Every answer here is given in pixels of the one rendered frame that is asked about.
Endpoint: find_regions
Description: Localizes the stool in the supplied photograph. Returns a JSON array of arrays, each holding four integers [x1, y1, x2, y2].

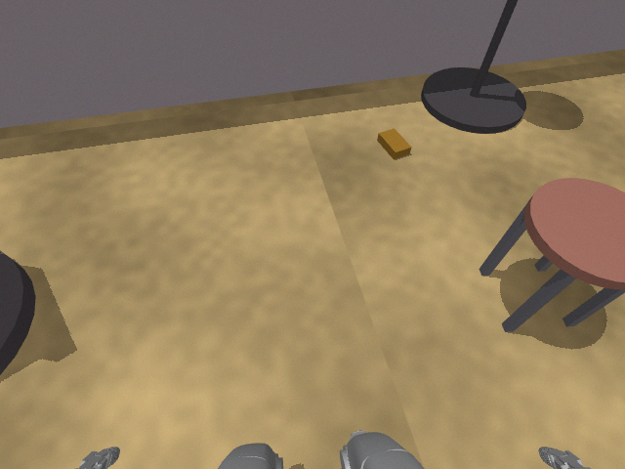
[[479, 178, 625, 332]]

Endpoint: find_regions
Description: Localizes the coat stand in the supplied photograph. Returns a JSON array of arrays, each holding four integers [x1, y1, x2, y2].
[[421, 0, 526, 134]]

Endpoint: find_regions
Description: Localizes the left robot hand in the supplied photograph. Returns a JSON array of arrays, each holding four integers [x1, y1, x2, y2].
[[75, 447, 120, 469]]

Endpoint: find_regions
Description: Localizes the right robot hand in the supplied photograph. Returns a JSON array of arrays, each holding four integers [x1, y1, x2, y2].
[[539, 447, 591, 469]]

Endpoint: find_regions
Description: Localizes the small box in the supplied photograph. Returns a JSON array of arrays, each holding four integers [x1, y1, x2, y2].
[[377, 128, 411, 159]]

